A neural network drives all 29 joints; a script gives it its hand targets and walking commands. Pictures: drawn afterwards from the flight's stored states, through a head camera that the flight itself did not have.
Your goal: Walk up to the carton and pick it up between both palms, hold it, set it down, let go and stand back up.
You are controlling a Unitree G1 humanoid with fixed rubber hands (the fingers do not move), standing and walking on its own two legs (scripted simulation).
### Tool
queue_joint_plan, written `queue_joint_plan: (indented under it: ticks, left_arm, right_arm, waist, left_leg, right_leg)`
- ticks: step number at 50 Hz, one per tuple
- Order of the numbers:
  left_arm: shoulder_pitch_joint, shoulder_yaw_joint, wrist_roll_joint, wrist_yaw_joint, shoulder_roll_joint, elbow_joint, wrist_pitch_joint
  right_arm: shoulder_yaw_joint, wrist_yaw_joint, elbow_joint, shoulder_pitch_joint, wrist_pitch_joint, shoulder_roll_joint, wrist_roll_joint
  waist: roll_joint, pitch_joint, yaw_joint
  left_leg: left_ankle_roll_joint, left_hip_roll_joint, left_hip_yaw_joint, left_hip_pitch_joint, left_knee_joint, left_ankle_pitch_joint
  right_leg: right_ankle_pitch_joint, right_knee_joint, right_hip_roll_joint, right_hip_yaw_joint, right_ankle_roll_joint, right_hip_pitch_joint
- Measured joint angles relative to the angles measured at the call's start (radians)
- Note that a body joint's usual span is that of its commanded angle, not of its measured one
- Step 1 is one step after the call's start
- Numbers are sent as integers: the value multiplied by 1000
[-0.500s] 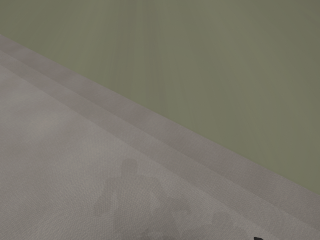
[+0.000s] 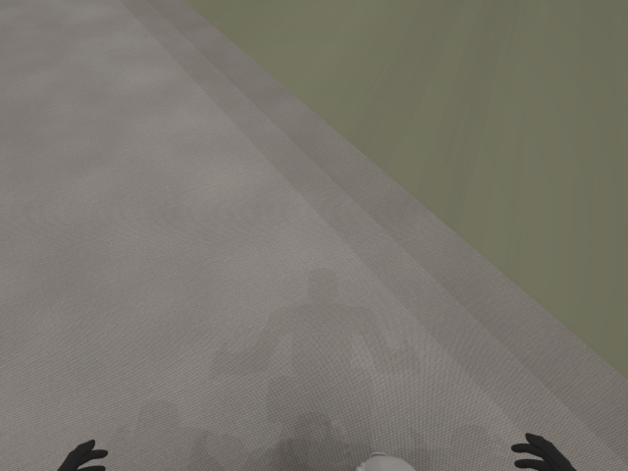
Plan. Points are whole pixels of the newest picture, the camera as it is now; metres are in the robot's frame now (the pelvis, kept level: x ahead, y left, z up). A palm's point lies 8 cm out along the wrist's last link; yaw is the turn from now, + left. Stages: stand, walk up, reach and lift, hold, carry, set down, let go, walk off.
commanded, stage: walk up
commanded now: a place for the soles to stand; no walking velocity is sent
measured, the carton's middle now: out of the picture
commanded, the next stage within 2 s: none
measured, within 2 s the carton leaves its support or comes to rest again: neither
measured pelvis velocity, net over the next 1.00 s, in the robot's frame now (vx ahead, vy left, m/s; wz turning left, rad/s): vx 0.15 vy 0.15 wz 0.75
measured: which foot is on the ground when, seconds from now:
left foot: down 0.00-0.08, up 0.10-0.34, down 0.36-0.64, up 0.66-0.96, down 0.98-1.00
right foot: up 0.00-0.06, down 0.08-0.38, up 0.40-0.60, down 0.62-1.00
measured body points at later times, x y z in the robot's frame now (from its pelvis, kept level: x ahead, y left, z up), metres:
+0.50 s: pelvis +0.05 +0.08 +0.00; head +0.04 +0.10 +0.44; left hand +0.05 +0.42 -0.11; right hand +0.26 -0.17 -0.10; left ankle -0.03 +0.20 -0.72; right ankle +0.08 -0.06 -0.70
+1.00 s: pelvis +0.15 +0.15 -0.02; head +0.12 +0.15 +0.43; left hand +0.00 +0.46 -0.12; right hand +0.45 +0.02 -0.10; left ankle +0.12 +0.24 -0.73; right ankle +0.14 +0.01 -0.72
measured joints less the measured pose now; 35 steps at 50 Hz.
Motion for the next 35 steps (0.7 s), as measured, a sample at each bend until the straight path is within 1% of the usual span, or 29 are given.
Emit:
queue_joint_plan:
  ticks: [2,3,4,5,6,7,9,11,15,17,18,19,20,21,22,24,25,28,30,31,32,33,34,35]
  left_arm:
    - [4,0,0,4,0,0,0]
    - [11,0,0,8,1,0,0]
    - [25,-2,0,12,0,0,0]
    - [45,-3,0,16,2,1,0]
    - [63,-2,0,21,2,2,0]
    - [73,-1,0,26,2,2,0]
    - [76,6,0,34,2,2,0]
    - [76,6,0,34,2,2,0]
    - [76,6,0,34,2,2,-15]
    - [75,6,0,29,1,2,-19]
    - [73,7,0,25,1,2,-19]
    - [73,11,0,22,1,5,-19]
    - [73,14,0,19,1,14,-19]
    - [73,9,0,13,1,18,-18]
    - [70,5,0,8,1,17,-18]
    - [50,4,0,5,2,17,-22]
    - [38,4,0,5,2,16,-28]
    - [17,4,0,5,2,17,-45]
    - [16,4,0,5,2,17,-51]
    - [17,4,0,5,2,17,-53]
    - [21,3,0,5,2,17,-57]
    - [32,2,0,5,2,17,-62]
    - [42,2,0,5,2,17,-64]
    - [52,2,0,5,2,18,-64]
  right_arm:
    - [0,1,-29,0,2,0,0]
    - [0,4,-47,-1,3,0,0]
    - [-2,5,-59,-9,3,0,2]
    - [-2,5,-67,-22,4,2,6]
    - [-2,5,-76,-28,4,6,9]
    - [-2,6,-79,-28,4,8,9]
    - [-2,18,-60,-27,5,7,9]
    - [-1,36,-33,-27,5,6,9]
    - [-2,61,11,-27,5,5,9]
    - [-3,64,29,-27,5,4,9]
    - [-5,63,35,-27,4,4,9]
    - [-5,60,42,-26,1,9,9]
    - [-5,56,53,-26,0,20,9]
    - [-5,51,64,-19,0,25,9]
    - [-5,47,75,-8,0,26,9]
    - [-5,39,98,12,0,26,9]
    - [-5,35,107,16,1,26,9]
    - [-5,25,99,15,1,26,9]
    - [-5,24,85,15,1,26,9]
    - [-5,23,75,15,1,26,10]
    - [-5,23,64,15,1,26,14]
    - [-5,21,56,15,1,27,19]
    - [-3,19,50,14,1,28,21]
    - [0,16,46,15,1,29,22]
  waist:
    - [1,-4,1]
    - [2,-5,1]
    - [9,-2,1]
    - [21,2,1]
    - [32,2,1]
    - [42,0,1]
    - [48,-6,1]
    - [49,-16,0]
    - [49,-52,0]
    - [42,-72,-1]
    - [37,-74,-1]
    - [15,-68,-1]
    - [-10,-64,-2]
    - [-19,-67,-1]
    - [-17,-75,-1]
    - [-8,-86,0]
    - [-8,-85,0]
    - [-10,-77,0]
    - [-10,-75,1]
    - [-12,-76,1]
    - [-8,-77,1]
    - [4,-80,1]
    - [11,-80,1]
    - [13,-80,1]
  left_leg:
    - [0,-35,-15,0,-14,11]
    - [0,-52,-21,-1,-16,14]
    - [-1,-63,-26,0,-14,15]
    - [-16,-64,-29,-4,6,1]
    - [-42,-59,-28,-19,57,-34]
    - [-56,-45,-19,-42,128,-57]
    - [-62,1,3,-81,254,-77]
    - [-62,68,8,-88,292,-92]
    - [-62,204,-24,-89,280,-160]
    - [-62,244,-28,-73,194,-179]
    - [-69,249,-29,-46,118,-158]
    - [-96,227,-20,-28,108,-141]
    - [-113,202,-8,-6,108,-136]
    - [-118,187,-6,11,108,-136]
    - [-118,180,-14,22,107,-139]
    - [-118,172,-44,36,103,-145]
    - [-118,165,-57,44,97,-144]
    - [-115,137,-83,62,80,-144]
    - [-114,116,-98,67,76,-149]
    - [-114,102,-105,67,76,-153]
    - [-114,94,-115,68,77,-158]
    - [-114,93,-122,66,87,-163]
    - [-114,93,-110,53,121,-164]
    - [-114,95,-81,31,170,-164]
  right_leg:
    - [8,-96,1,1,0,12]
    - [16,-181,3,2,0,36]
    - [102,-262,3,3,-3,61]
    - [245,-307,1,-3,-6,76]
    - [286,-310,-1,-14,-7,80]
    - [277,-311,-6,-32,-9,88]
    - [239,-315,-24,-70,-9,109]
    - [217,-316,-42,-105,-9,129]
    - [192,-315,-63,-167,-9,153]
    - [174,-297,-86,-190,-9,153]
    - [157,-270,-104,-195,-9,153]
    - [129,-229,-132,-181,-10,153]
    - [88,-178,-144,-139,-10,151]
    - [32,-118,-131,-100,-10,143]
    - [-9,-75,-104,-72,-10,136]
    - [-55,-48,-49,-51,-9,132]
    - [-59,-48,-31,-49,-9,129]
    - [-59,-61,-2,-48,-9,110]
    - [-53,-118,11,-46,-9,110]
    - [-24,-176,13,-44,-9,117]
    - [85,-217,13,-42,-9,124]
    - [143,-227,13,-52,-16,130]
    - [139,-228,8,-65,-22,141]
    - [120,-232,-2,-78,-27,157]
